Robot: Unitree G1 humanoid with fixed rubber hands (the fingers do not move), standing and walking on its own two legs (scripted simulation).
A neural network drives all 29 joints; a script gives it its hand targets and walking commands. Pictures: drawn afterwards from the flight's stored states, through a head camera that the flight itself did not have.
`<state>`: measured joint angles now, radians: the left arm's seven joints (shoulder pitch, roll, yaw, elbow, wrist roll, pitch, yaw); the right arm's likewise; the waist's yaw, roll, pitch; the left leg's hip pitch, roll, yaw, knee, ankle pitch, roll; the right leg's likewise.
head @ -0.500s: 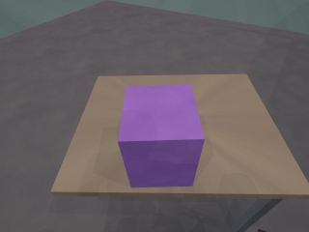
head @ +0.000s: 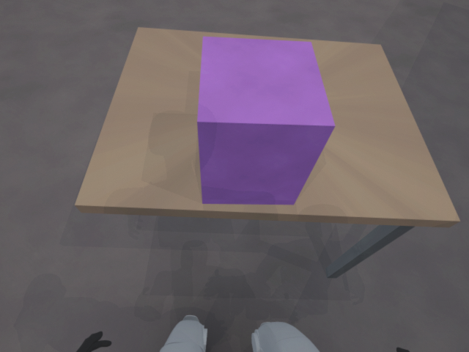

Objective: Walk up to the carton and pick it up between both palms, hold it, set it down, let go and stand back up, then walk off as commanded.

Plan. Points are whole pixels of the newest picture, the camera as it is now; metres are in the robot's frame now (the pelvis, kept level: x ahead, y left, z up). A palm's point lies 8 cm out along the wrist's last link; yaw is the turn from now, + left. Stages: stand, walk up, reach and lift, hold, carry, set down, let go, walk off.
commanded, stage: walk off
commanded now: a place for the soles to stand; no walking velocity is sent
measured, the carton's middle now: (252, 128) +0.51 -0.05 +0.03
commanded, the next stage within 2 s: stand in 1.20 s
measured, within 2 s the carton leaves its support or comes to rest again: neither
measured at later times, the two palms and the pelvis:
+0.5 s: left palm out of the picture -0.05 +0.30 -0.10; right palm out of the picture -0.07 -0.30 -0.14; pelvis -0.14 +0.01 -0.01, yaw +0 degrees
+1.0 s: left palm out of the picture -0.10 +0.31 -0.10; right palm out of the picture -0.10 -0.27 -0.08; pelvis -0.18 +0.02 +0.02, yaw +0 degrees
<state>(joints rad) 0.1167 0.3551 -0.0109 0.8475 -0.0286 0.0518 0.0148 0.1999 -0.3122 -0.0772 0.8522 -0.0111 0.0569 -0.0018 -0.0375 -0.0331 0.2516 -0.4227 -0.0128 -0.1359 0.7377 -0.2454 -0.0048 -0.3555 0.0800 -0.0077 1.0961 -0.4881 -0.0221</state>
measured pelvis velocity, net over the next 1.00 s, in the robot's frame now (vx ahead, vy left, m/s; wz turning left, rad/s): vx -0.18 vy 0.02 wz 0.00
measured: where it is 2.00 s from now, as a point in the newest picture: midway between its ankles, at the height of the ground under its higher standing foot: outside the picture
